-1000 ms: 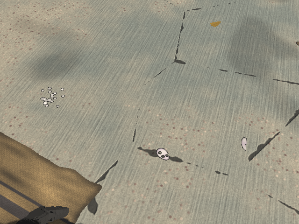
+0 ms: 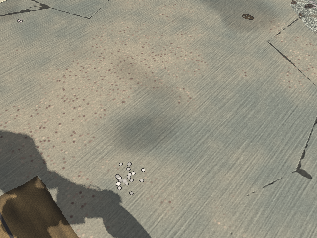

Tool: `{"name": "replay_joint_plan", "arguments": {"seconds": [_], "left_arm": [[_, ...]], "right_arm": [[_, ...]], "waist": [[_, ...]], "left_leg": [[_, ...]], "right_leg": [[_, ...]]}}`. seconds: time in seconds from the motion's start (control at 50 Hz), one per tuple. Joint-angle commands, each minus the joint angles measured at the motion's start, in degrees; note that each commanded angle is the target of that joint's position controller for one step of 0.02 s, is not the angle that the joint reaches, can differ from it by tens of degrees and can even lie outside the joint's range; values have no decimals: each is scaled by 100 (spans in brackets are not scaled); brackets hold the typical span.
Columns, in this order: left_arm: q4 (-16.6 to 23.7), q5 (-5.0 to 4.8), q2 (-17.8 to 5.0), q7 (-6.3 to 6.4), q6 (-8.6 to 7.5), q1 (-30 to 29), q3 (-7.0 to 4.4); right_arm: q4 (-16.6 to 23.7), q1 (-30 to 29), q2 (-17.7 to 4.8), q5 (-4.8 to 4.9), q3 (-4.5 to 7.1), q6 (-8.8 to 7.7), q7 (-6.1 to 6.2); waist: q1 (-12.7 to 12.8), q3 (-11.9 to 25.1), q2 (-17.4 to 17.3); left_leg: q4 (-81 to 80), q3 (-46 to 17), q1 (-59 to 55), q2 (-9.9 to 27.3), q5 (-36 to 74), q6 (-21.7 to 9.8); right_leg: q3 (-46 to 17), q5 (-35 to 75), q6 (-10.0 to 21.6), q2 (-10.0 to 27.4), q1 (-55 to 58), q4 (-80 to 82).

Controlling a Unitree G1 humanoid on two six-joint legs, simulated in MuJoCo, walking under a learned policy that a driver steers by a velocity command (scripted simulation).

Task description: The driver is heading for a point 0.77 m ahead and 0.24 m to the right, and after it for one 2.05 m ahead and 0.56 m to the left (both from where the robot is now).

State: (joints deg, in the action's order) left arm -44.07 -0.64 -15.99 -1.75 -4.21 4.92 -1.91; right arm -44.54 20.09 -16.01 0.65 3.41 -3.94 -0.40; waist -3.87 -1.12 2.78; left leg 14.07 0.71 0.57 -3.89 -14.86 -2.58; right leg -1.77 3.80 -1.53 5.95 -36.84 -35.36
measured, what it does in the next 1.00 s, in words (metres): walks ahead: right foot, then left foot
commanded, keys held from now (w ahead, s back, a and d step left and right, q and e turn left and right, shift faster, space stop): w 0.02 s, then no key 0.34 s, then w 0.24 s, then w+e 0.40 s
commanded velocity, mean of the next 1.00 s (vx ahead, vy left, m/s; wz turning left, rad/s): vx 0.34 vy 0.00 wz -0.11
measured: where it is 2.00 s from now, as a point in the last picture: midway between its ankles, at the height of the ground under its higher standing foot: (197, 144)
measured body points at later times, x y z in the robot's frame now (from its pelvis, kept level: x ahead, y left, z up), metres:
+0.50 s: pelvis +0.18 -0.05 +0.00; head +0.20 -0.04 +0.45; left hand +0.29 +0.22 -0.12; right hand +0.30 -0.32 -0.12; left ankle +0.21 +0.10 -0.72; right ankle +0.21 -0.14 -0.74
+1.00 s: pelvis +0.37 -0.06 -0.02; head +0.40 -0.06 +0.43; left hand +0.62 +0.14 -0.12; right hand +0.29 -0.32 -0.15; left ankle +0.21 +0.09 -0.74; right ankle +0.50 -0.20 -0.72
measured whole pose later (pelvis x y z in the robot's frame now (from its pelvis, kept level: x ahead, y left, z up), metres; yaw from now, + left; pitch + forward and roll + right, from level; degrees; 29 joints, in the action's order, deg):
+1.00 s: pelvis +0.37 -0.06 -0.02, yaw -10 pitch +2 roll +1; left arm -45.0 -1.2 -14.7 -3.8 -1.6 1.4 -2.7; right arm -54.3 22.8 -14.5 0.5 4.1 -4.0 1.5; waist -4.6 -2.0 1.2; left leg 13.8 11.6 -8.7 2.7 -23.5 2.7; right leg 2.9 -5.3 3.7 1.9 -33.8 -35.2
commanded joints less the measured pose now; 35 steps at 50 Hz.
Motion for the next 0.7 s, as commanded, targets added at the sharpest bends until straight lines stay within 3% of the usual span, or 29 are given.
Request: {"name": "replay_joint_plan", "arguments": {"seconds": [0.02,0.06,0.08,0.1,0.12,0.14,0.16,0.18,0.2,0.22,0.26,0.3,0.34,0.36,0.4,0.42,0.46,0.5,0.56,0.58,0.6,0.62,0.64,0.66,0.68,0.7], "left_arm": [[529,-16,-503,-84,-113,-579,-107],[481,61,-608,-108,-144,-330,-157],[360,112,-711,-98,-168,105,-223],[155,170,-938,-62,-193,777,-329],[79,270,-1379,-28,-199,1427,-403],[-21,236,-1547,-42,-135,1611,-426],[10,78,-1126,-66,-83,1752,-341],[47,51,-952,-53,-68,1294,-277],[90,67,-771,-37,-43,838,-211],[103,104,-598,-15,-36,534,-154],[43,217,-386,-10,-53,226,-80],[-42,245,-449,7,-77,55,-91],[-140,215,-587,50,-38,3,-128],[-193,196,-642,68,0,32,-141],[-288,119,-876,94,95,185,-216],[-313,74,-1051,111,142,243,-271],[-363,24,-1078,172,194,358,-294],[-407,-25,-1011,224,215,461,-292],[-380,-91,-815,233,265,274,-241],[-331,-58,-571,214,251,164,-165],[-191,33,-136,166,205,-65,-44],[18,-6,-150,146,102,-164,-50],[-32,-51,-671,137,24,-321,-180],[-108,-169,-733,90,-13,-189,-232],[-218,-199,-649,67,-7,-38,-236],[-218,-157,-642,54,-9,-90,-247]], "right_arm": [[119,86,-1019,57,281,-18,54],[36,17,-1030,31,290,61,95],[39,-101,-1049,27,287,104,119],[50,-78,-925,-5,232,130,142],[180,221,-596,-172,99,122,162],[18,1197,-83,-120,-62,69,113],[-155,980,-694,-17,69,47,107],[8,357,-892,105,136,70,115],[84,-35,-850,52,118,121,161],[130,-222,-791,-29,128,188,201],[44,7,-557,-48,107,346,241],[-7,83,-346,-62,52,417,291],[-22,-77,-298,-96,17,455,314],[-45,-154,-349,-89,28,481,313],[-29,-425,-485,-45,67,520,289],[46,-647,-549,-33,84,508,275],[142,-975,-590,-21,101,408,239],[89,-1022,-507,-12,96,264,189],[-283,-471,-372,-43,120,119,142],[-400,-149,-481,-37,158,93,157],[-508,365,-767,-44,213,73,190],[-555,429,-1363,-32,379,88,167],[-480,393,-1016,-92,319,-6,160],[-453,248,-759,-115,251,-89,173],[-398,64,-698,-82,232,-135,173],[-394,-40,-663,-29,226,-151,178]], "waist": [[42,-322,-644],[223,-193,-722],[484,104,-749],[777,634,-620],[821,1585,161],[533,2421,1583],[864,2603,851],[815,1722,500],[672,1201,74],[526,863,29],[211,784,308],[104,786,380],[148,886,386],[201,921,371],[390,759,351],[483,531,441],[574,183,446],[557,106,300],[185,226,97],[50,297,-87],[-81,420,-969],[-51,35,-2086],[-202,-184,-1459],[-75,-206,-1185],[47,-162,-1074],[53,-260,-989]], "left_leg": [[-283,-768,154,1765,1363,-882],[247,-747,-147,1748,2478,-690],[837,-628,-185,1572,3453,-536],[1803,-416,6,1202,3874,-310],[3423,-192,1074,741,2137,11],[5481,-306,2911,-168,-2208,430],[6049,-1115,3131,-73,-2410,429],[6109,-950,3550,202,-2093,397],[5770,-669,3529,493,-1704,418],[5409,-625,3285,696,-1362,447],[4748,-597,2344,851,-984,503],[3905,-477,1938,836,-857,574],[3147,-421,1596,840,-412,592],[2902,-393,1472,825,-148,592],[2703,-271,1523,784,31,517],[2688,-195,1766,739,-100,459],[2540,-207,2226,791,-365,340],[2153,-155,2236,794,-353,221],[1073,155,939,541,122,-1],[836,-181,378,792,-38,-145],[278,-1400,-266,1683,-412,-460],[-307,-2859,-571,2478,-1249,-1079],[-411,-3024,-583,2622,-1331,-1229],[-370,-2629,-699,2443,-1215,-1034],[-408,-2199,-786,2282,-926,-846],[-499,-1876,-801,2260,-432,-744]], "right_leg": [[-28,-114,195,-93,153,411],[65,-462,355,-255,528,626],[251,-396,467,-455,1180,782],[342,364,616,-501,2243,849],[-666,2494,1014,552,4015,351],[-2800,2847,2095,1845,5717,644],[-3087,2048,2020,1659,5512,1035],[-2273,1722,1785,1479,4843,1140],[-1750,1683,1613,1208,4088,1306],[-1444,1844,1562,1087,3383,1449],[-921,2030,1480,786,2489,1725],[-560,2318,1533,687,2181,1830],[-398,2002,1513,640,2121,1885],[-404,1516,1496,640,2132,1946],[-659,-1088,1475,670,2044,2329],[-939,-2261,1469,744,2027,2557],[-1388,-3187,1450,945,2221,2756],[-1457,-3237,1410,984,2450,2706],[-947,-3167,1144,524,1969,2239],[-674,-3023,952,268,1590,1716],[21,-2843,609,-301,847,188],[554,-3249,439,-912,-580,-731],[8,-3440,443,-564,-1038,-1665],[-391,-3004,523,-472,-1292,-1975],[-452,-2649,531,-368,-1371,-2091],[-550,-2269,486,-306,-1481,-2046]]}}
